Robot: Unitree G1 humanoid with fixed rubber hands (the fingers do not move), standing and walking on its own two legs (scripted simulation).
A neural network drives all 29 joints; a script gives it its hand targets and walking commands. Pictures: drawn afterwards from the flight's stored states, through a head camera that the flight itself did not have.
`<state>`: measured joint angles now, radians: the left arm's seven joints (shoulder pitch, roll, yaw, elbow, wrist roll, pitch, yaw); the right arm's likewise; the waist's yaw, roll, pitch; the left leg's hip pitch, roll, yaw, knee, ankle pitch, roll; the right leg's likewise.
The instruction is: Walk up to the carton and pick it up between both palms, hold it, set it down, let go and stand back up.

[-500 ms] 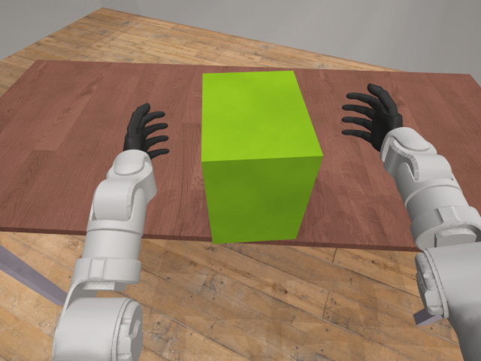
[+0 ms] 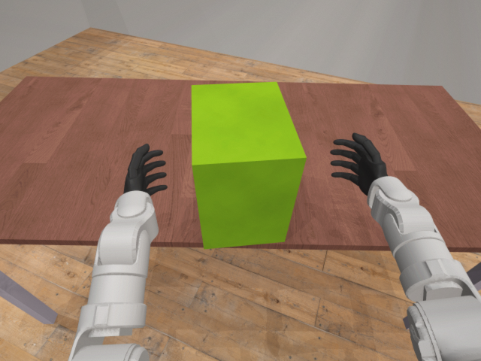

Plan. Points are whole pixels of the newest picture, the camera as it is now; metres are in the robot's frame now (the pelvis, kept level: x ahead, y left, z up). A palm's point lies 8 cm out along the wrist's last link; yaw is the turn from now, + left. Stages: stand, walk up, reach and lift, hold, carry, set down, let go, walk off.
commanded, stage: set down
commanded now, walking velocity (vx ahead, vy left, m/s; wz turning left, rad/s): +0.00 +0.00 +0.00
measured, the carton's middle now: (239, 166) +0.48 +0.01 +0.05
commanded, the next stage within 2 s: let go in 1.88 s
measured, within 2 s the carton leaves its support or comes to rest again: neither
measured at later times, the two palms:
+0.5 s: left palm (140, 229) +0.30 +0.17 +0.08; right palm (385, 224) +0.32 -0.23 +0.07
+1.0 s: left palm (143, 273) +0.26 +0.17 +0.02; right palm (383, 276) +0.26 -0.23 +0.02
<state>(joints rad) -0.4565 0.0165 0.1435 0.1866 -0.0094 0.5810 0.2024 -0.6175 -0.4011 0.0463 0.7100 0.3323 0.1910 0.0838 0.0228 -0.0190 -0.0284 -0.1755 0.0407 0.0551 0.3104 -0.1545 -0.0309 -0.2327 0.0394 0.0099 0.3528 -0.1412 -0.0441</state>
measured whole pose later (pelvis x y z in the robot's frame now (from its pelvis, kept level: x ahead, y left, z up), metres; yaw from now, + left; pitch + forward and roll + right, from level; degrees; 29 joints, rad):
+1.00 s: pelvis +0.01 +0.00 +0.00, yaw -2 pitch -2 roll +1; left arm 0.09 -0.02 -0.01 0.12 0.03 0.17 0.20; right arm 0.05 -0.32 0.02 0.37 0.26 -0.08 0.11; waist 0.02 -0.03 0.03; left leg -0.06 0.03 0.06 0.26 -0.16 -0.03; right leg -0.14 0.05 0.05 0.33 -0.15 -0.04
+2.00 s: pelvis +0.02 +0.02 +0.00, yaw +0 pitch -3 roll +0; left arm 0.21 0.17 0.00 0.49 0.01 0.12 0.05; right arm 0.20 -0.20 -0.02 0.66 0.01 -0.15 0.05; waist 0.02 -0.01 0.08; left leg -0.05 0.02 0.04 0.33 -0.22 0.00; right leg -0.09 0.03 0.02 0.32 -0.17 -0.02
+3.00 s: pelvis -0.01 +0.03 -0.01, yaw +1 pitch -3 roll -1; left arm 0.32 0.24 0.03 0.78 0.02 -0.02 0.00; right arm 0.40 -0.24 -0.02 0.74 -0.01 -0.04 0.00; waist 0.00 -0.01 0.02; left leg -0.20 0.01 0.02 0.49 -0.24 0.01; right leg -0.21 0.01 -0.01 0.45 -0.19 0.00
